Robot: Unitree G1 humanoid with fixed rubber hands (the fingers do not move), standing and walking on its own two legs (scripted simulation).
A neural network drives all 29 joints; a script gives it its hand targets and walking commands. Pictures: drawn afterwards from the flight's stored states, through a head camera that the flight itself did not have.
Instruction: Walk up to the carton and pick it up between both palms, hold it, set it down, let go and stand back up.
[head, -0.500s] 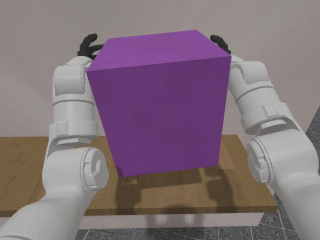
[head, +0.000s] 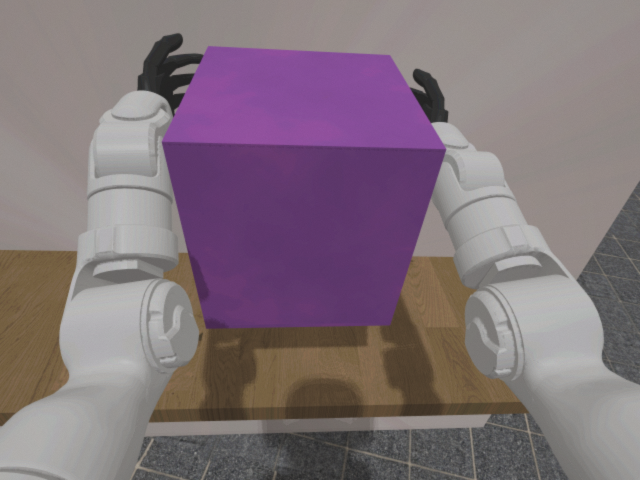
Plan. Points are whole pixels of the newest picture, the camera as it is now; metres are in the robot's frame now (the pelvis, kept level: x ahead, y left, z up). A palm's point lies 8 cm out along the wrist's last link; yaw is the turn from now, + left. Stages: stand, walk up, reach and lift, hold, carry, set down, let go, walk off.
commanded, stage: set down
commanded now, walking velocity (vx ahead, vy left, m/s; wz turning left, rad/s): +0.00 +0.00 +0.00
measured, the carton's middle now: (300, 188) +0.35 +0.01 +0.26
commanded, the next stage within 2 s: none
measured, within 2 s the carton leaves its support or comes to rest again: neither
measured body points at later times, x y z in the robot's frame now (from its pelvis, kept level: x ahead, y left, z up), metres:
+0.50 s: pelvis +0.00 +0.02 +0.00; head -0.06 +0.06 +0.44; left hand +0.43 +0.14 +0.30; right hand +0.39 -0.16 +0.26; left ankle +0.00 +0.11 -0.75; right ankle +0.01 -0.12 -0.75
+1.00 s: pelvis +0.01 +0.02 +0.00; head -0.03 +0.07 +0.44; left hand +0.46 +0.14 +0.26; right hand +0.40 -0.16 +0.22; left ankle +0.00 +0.11 -0.75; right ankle +0.01 -0.12 -0.75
